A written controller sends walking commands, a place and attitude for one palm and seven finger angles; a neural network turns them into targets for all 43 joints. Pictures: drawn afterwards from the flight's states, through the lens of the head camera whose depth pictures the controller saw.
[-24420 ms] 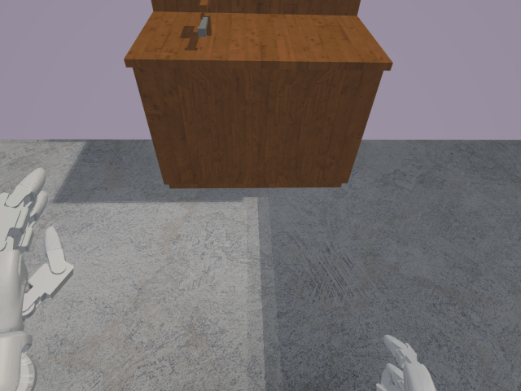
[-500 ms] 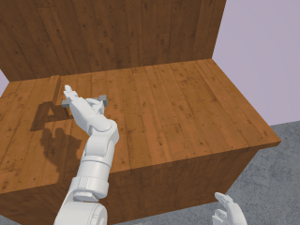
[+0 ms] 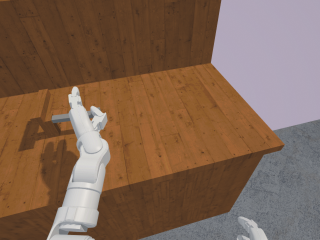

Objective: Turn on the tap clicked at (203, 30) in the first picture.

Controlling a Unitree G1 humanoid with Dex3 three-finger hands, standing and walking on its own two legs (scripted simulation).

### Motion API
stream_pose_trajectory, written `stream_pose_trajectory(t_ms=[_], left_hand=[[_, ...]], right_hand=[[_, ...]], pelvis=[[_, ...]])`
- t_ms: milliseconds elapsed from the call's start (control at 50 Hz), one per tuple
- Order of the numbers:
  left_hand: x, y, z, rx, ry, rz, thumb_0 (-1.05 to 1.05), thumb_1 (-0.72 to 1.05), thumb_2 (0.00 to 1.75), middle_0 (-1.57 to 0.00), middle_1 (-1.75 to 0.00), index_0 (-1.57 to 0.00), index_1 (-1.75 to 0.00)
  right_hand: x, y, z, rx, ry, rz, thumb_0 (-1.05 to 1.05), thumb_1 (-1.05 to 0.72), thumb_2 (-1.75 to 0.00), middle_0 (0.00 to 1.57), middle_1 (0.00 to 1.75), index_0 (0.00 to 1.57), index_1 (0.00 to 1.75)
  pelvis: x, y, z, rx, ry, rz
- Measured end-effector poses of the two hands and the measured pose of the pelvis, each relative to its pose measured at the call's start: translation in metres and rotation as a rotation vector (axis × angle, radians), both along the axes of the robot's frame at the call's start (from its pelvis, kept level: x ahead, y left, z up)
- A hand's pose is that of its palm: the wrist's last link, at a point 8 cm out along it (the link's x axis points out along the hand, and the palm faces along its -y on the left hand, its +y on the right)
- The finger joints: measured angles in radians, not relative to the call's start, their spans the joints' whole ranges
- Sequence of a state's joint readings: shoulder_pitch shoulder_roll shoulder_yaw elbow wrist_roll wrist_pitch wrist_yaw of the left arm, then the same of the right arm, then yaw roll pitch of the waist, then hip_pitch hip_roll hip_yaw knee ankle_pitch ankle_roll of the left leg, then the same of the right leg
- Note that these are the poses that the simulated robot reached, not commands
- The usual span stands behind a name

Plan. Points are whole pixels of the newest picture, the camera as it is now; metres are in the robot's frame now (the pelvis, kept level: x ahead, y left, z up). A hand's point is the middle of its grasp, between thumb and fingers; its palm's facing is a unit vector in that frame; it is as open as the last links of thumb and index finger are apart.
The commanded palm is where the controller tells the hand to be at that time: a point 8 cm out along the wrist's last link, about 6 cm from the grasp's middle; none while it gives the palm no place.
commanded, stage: draw the hand back beside the body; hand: left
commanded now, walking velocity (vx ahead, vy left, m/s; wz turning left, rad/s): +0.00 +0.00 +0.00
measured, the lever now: (96, 113) +0.48 +0.24 +0.05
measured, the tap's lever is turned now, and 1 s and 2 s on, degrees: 84 84 84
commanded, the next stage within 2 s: step back with the hand held close in 1.34 s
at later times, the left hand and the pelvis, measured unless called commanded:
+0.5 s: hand (71, 151) +0.27 +0.21 +0.14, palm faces +0.25 -0.94 -0.22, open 7.6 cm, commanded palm +0.23 +0.26 +0.15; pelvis -0.02 +0.02 +0.01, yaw +0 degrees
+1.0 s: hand (24, 169) +0.21 +0.28 +0.16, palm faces +0.35 -0.89 -0.30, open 7.4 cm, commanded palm +0.17 +0.32 +0.17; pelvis +0.00 +0.05 +0.01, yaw +0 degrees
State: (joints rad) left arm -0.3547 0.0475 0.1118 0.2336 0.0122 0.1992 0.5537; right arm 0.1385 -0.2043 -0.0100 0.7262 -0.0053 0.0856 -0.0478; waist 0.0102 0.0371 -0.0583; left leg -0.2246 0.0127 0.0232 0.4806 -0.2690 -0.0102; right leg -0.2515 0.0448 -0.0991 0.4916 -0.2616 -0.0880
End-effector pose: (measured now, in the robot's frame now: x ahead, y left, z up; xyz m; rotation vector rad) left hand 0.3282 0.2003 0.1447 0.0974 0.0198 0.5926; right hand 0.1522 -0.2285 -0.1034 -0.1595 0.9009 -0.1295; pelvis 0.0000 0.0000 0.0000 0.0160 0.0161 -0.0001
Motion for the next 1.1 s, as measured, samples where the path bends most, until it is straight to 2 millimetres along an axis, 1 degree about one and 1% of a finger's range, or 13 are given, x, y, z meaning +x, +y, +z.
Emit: stream_pose_trajectory(t_ms=[60, 100, 160, 200, 260, 320, 360, 400, 500, 580, 760, 920, 1100], left_hand=[[-0.012, 0.001, 0.001, -0.007, -0.018, -0.146, 0.02, 0.90, 0.90, -0.15, -0.16, -0.16, -0.16], [-0.022, 0.007, -0.004, -0.020, -0.009, -0.191, 0.01, 0.90, 0.90, -0.16, -0.17, -0.16, -0.17], [-0.042, 0.030, -0.014, 0.037, 0.024, -0.239, 0.01, 0.89, 0.90, -0.16, -0.18, -0.17, -0.17], [-0.058, 0.046, -0.017, 0.082, 0.041, -0.243, 0.01, 0.89, 0.90, -0.17, -0.18, -0.17, -0.18], [-0.080, 0.064, -0.011, 0.147, 0.031, -0.238, 0.02, 0.90, 0.90, -0.17, -0.19, -0.17, -0.19], [-0.094, 0.066, 0.003, 0.188, -0.021, -0.255, 0.02, 0.90, 0.90, -0.17, -0.20, -0.17, -0.20], [-0.097, 0.063, 0.010, 0.199, -0.058, -0.279, 0.02, 0.90, 0.90, -0.17, -0.20, -0.17, -0.20], [-0.097, 0.060, 0.012, 0.198, -0.083, -0.308, 0.02, 0.90, 0.90, -0.17, -0.21, -0.17, -0.21], [-0.094, 0.059, 0.001, 0.169, -0.074, -0.357, 0.01, 0.90, 0.90, -0.18, -0.23, -0.18, -0.22], [-0.102, 0.067, -0.001, 0.173, -0.062, -0.366, 0.02, 0.89, 0.90, -0.18, -0.24, -0.19, -0.23], [-0.131, 0.102, 0.018, 0.235, -0.114, -0.298, 0.02, 0.89, 0.90, -0.19, -0.27, -0.20, -0.26], [-0.145, 0.112, 0.017, 0.247, -0.100, -0.283, 0.02, 0.89, 0.90, -0.20, -0.29, -0.20, -0.28], [-0.172, 0.129, 0.030, 0.317, -0.091, -0.217, 0.02, 0.89, 0.90, -0.21, -0.30, -0.21, -0.30]], right_hand=[[-0.002, -0.007, 0.007, -0.008, -0.031, -0.044, 0.01, -0.91, -0.90, 0.20, 0.30, 0.20, 0.30], [-0.003, -0.011, 0.012, -0.015, -0.051, -0.055, 0.01, -0.91, -0.90, 0.20, 0.30, 0.20, 0.30], [-0.004, -0.014, 0.020, -0.010, -0.088, -0.056, 0.01, -0.91, -0.90, 0.20, 0.30, 0.20, 0.30], [-0.004, -0.014, 0.024, -0.013, -0.112, -0.044, 0.01, -0.91, -0.90, 0.20, 0.30, 0.20, 0.30], [-0.003, -0.011, 0.026, -0.022, -0.134, -0.003, 0.01, -0.91, -0.90, 0.19, 0.30, 0.20, 0.30], [0.000, -0.003, 0.024, -0.024, -0.143, 0.046, 0.01, -0.91, -0.90, 0.19, 0.30, 0.20, 0.30], [0.003, 0.006, 0.024, -0.017, -0.147, 0.069, 0.01, -0.91, -0.90, 0.19, 0.30, 0.20, 0.30], [0.005, 0.015, 0.026, -0.005, -0.152, 0.079, 0.02, -0.91, -0.90, 0.19, 0.30, 0.20, 0.30], [0.008, 0.035, 0.034, 0.030, -0.178, 0.075, 0.02, -0.91, -0.90, 0.20, 0.30, 0.20, 0.30], [0.008, 0.045, 0.037, 0.040, -0.198, 0.070, 0.02, -0.91, -0.90, 0.20, 0.30, 0.20, 0.30], [0.012, 0.055, 0.034, 0.009, -0.170, 0.104, 0.02, -0.91, -0.90, 0.20, 0.30, 0.20, 0.30], [0.025, 0.061, 0.039, -0.009, -0.191, 0.124, 0.02, -0.91, -0.90, 0.20, 0.30, 0.20, 0.30], [0.035, 0.065, 0.044, -0.003, -0.222, 0.143, 0.02, -0.91, -0.90, 0.20, 0.30, 0.20, 0.30]], pelvis=[[0.001, -0.001, 0.001, -0.001, -0.029, -0.016], [0.000, -0.002, 0.002, -0.003, -0.049, -0.021], [-0.002, -0.003, 0.004, -0.004, -0.076, -0.023], [-0.005, -0.003, 0.005, -0.009, -0.093, -0.022], [-0.011, 0.001, 0.006, -0.017, -0.113, -0.013], [-0.018, 0.007, 0.008, -0.020, -0.126, 0.000], [-0.021, 0.010, 0.009, -0.020, -0.127, 0.007], [-0.023, 0.013, 0.009, -0.019, -0.125, 0.009], [-0.023, 0.019, 0.011, -0.020, -0.124, -0.005], [-0.018, 0.027, 0.011, -0.024, -0.128, -0.016], [-0.008, 0.041, 0.010, -0.029, -0.132, -0.009], [-0.003, 0.047, 0.010, -0.031, -0.125, -0.005], [0.001, 0.047, 0.009, -0.034, -0.121, 0.001]])
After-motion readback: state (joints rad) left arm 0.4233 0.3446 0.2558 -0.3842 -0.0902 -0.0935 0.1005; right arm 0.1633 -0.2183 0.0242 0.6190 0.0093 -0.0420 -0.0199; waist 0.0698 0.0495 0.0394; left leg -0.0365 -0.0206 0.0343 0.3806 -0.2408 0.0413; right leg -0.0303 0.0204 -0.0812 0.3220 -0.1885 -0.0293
